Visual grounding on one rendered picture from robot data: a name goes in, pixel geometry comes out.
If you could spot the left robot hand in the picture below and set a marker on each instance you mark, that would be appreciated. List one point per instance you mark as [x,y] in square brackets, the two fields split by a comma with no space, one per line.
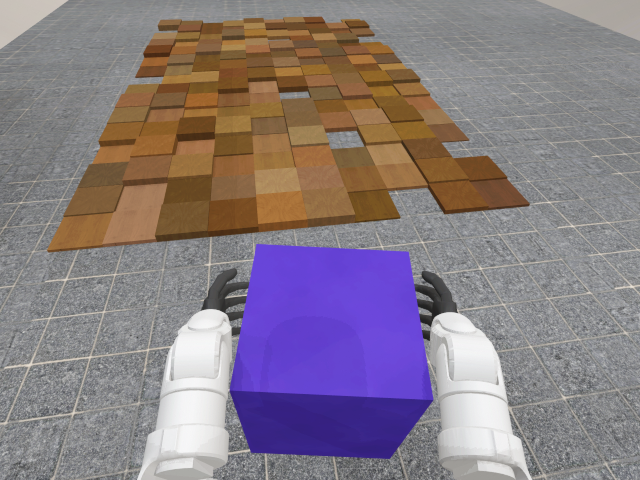
[219,290]

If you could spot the right robot hand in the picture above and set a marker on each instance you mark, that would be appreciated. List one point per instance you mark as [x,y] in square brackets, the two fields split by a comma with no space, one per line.
[441,296]

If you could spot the right robot forearm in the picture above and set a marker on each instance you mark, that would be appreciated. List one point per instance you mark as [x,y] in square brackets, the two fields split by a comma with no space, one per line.
[477,441]

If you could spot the left robot forearm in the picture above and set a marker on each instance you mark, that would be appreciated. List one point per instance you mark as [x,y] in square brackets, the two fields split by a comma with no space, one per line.
[190,440]

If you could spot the carton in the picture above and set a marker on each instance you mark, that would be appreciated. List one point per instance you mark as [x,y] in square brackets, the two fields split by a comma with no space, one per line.
[331,358]

